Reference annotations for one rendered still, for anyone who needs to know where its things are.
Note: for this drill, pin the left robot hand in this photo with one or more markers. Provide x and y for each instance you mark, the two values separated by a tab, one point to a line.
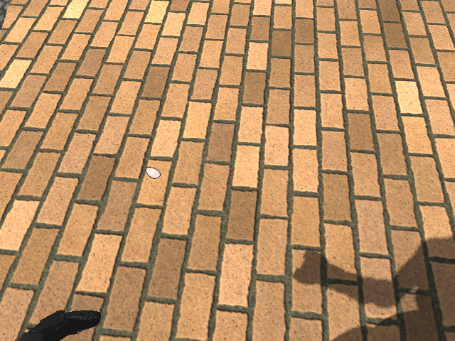
59	325

